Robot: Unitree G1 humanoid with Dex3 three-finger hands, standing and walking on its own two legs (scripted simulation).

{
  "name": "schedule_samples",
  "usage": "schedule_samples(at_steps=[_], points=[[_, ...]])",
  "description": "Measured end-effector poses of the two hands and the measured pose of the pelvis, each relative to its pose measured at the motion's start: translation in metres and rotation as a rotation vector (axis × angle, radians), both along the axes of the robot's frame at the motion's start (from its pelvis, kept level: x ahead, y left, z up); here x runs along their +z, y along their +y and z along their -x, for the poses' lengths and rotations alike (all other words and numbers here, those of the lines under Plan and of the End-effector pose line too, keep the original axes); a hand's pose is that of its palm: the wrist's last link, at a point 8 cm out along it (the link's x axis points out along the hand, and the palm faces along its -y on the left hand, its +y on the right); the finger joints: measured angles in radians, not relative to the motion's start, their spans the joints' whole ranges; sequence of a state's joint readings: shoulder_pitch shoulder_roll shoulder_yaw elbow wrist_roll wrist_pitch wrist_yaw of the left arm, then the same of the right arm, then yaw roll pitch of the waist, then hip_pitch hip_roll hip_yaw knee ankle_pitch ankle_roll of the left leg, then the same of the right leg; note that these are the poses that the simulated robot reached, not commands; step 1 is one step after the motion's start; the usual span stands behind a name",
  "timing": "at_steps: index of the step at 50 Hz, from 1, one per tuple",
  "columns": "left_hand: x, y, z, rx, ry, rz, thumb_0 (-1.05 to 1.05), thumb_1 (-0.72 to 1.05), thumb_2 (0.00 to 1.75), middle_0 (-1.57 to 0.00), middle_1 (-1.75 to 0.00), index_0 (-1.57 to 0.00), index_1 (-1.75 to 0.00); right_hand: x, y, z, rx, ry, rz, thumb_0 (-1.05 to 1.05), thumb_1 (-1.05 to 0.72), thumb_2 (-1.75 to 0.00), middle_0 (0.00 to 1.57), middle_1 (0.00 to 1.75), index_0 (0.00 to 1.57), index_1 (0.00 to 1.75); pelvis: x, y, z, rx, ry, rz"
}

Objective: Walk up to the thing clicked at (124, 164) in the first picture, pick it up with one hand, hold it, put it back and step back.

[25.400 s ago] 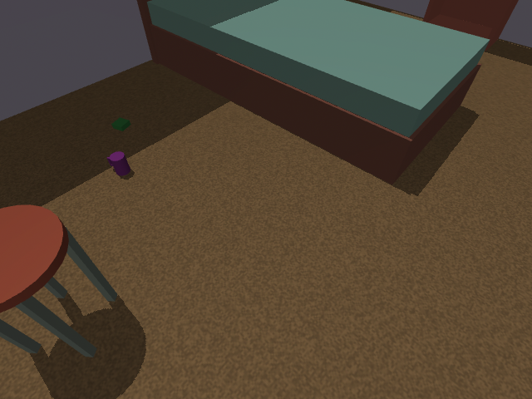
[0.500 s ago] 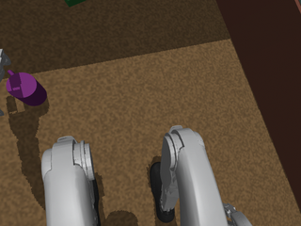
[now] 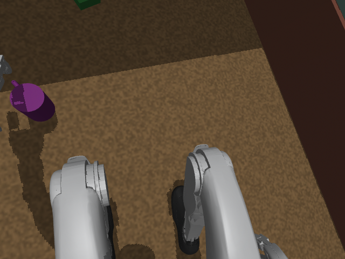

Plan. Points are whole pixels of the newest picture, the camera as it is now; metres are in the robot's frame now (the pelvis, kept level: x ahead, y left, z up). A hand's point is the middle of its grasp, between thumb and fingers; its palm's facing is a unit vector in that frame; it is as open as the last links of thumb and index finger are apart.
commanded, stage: approach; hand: left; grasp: from above
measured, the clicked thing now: (30, 99) +0.48 +0.34 -0.28
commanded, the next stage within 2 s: close in in 0.44 s
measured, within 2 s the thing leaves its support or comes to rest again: neither
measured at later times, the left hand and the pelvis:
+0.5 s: hand (37, 88) +0.48 +0.29 -0.17, palm faces -0.38 -0.07 -0.92, open 14.1 cm; pelvis +0.00 -0.01 -0.01, yaw +0 degrees
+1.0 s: hand (26, 106) +0.44 +0.32 -0.21, palm faces -0.45 -0.11 -0.88, open 14.0 cm; pelvis +0.00 +0.00 -0.02, yaw +0 degrees
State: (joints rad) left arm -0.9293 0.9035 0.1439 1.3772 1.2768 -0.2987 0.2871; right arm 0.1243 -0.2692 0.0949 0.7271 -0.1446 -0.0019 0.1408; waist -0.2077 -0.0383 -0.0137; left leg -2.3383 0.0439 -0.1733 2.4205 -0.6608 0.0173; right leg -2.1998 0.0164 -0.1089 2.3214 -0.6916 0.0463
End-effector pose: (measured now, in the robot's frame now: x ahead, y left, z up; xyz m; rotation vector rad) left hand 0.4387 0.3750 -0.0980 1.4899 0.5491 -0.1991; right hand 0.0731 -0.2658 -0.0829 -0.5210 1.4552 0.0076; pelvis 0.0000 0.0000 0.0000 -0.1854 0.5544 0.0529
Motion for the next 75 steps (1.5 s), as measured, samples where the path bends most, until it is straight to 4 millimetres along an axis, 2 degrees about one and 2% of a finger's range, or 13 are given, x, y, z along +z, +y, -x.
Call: schedule_samples(at_steps=[8, 18, 23, 28, 32, 36, 40, 46, 54, 58, 69, 75], points=[[-0.004, -0.009, -0.002, -0.027, 0.020, -0.003, 0.00, -0.55, 1.00, -0.08, -1.06, -0.08, -1.05, 0.002, 0.000, 0.000, 0.002, -0.005, -0.001, 0.00, -0.91, -0.90, 0.20, 0.30, 0.20, 0.30, 0.001, 0.000, 0.000, 0.002, 0.005, -0.003], [-0.017, -0.068, -0.026, -0.110, -0.045, 0.037, 0.00, -0.53, 0.99, -0.08, -1.08, -0.09, -1.07, 0.003, 0.000, 0.010, -0.005, -0.023, 0.000, 0.00, -0.91, -0.90, 0.21, 0.30, 0.20, 0.30, -0.001, -0.003, 0.001, -0.001, 0.009, -0.009], [-0.015, -0.081, -0.039, -0.061, -0.091, 0.014, 0.00, -0.54, 1.00, -0.09, -1.07, -0.09, -1.07, 0.001, -0.002, 0.023, -0.027, -0.031, -0.009, 0.00, -0.91, -0.90, 0.20, 0.30, 0.20, 0.30, -0.004, -0.005, 0.002, -0.009, 0.012, -0.018], [-0.009, -0.074, -0.041, 0.012, -0.062, -0.025, 0.01, -0.55, 1.02, -0.09, -1.06, -0.09, -1.06, -0.006, -0.002, 0.036, -0.062, -0.017, -0.034, 0.00, -0.91, -0.90, 0.20, 0.30, 0.20, 0.30, -0.006, -0.007, 0.002, -0.016, 0.011, -0.028], [-0.009, -0.058, -0.030, 0.063, 0.012, -0.035, 0.01, -0.55, 1.01, -0.09, -1.05, -0.08, -1.05, -0.011, -0.001, 0.042, -0.078, 0.002, -0.054, 0.00, -0.90, -0.90, 0.20, 0.30, 0.20, 0.30, -0.005, -0.008, 0.003, -0.016, 0.004, -0.035], [-0.016, -0.044, -0.017, 0.062, 0.086, -0.013, 0.01, -0.55, 1.00, -0.08, -1.05, -0.08, -1.04, -0.012, -0.001, 0.041, -0.061, 0.026, -0.056, 0.01, -0.90, -0.90, 0.21, 0.30, 0.20, 0.30, -0.005, -0.008, 0.002, -0.014, 0.000, -0.036], [-0.025, -0.039, -0.011, 0.006, 0.084, 0.020, 0.00, -0.54, 0.98, -0.08, -1.05, -0.09, -1.04, -0.011, -0.002, 0.034, -0.027, 0.044, -0.036, 0.01, -0.90, -0.89, 0.21, 0.30, 0.20, 0.30, -0.008, -0.008, 0.001, -0.011, -0.006, -0.026], [-0.040, -0.043, -0.010, -0.064, 0.020, 0.052, 0.00, -0.52, 0.99, -0.09, -1.06, -0.10, -1.05, -0.006, -0.004, 0.015, 0.024, 0.024, 0.003, 0.00, -0.90, -0.90, 0.21, 0.30, 0.20, 0.30, -0.012, -0.005, -0.002, -0.008, -0.015, -0.009], [-0.059, -0.051, -0.014, -0.046, -0.019, 0.041, 0.00, -0.53, 1.04, -0.09, -1.03, -0.08, -1.04, -0.003, -0.003, -0.004, 0.077, -0.044, 0.019, 0.00, -0.90, -0.90, 0.20, 0.30, 0.20, 0.30, -0.019, -0.003, -0.003, -0.014, -0.022, 0.003], [-0.066, -0.052, -0.018, -0.020, -0.014, 0.024, 0.00, -0.52, 1.06, -0.10, -1.03, -0.08, -1.04, -0.006, 0.000, 0.000, 0.088, -0.045, 0.002, 0.00, -0.90, -0.90, 0.20, 0.30, 0.20, 0.30, -0.023, -0.002, -0.003, -0.017, -0.024, 0.001], [-0.080, -0.057, -0.025, 0.019, 0.020, 0.020, 0.00, -0.51, 1.02, -0.09, -1.02, -0.08, -1.02, -0.015, 0.009, 0.024, 0.067, 0.020, -0.058, 0.00, -0.90, -0.90, 0.20, 0.30, 0.20, 0.30, -0.026, -0.004, -0.006, -0.034, -0.026, 0.004], [-0.085, -0.057, -0.024, 0.019, 0.015, 0.041, 0.00, -0.52, 1.02, -0.08, -1.01, -0.08, -1.02, -0.013, 0.010, 0.027, 0.075, 0.037, -0.061, 0.00, -0.90, -0.90, 0.21, 0.30, 0.20, 0.30, -0.026, -0.004, -0.007, -0.041, -0.034, 0.008]])
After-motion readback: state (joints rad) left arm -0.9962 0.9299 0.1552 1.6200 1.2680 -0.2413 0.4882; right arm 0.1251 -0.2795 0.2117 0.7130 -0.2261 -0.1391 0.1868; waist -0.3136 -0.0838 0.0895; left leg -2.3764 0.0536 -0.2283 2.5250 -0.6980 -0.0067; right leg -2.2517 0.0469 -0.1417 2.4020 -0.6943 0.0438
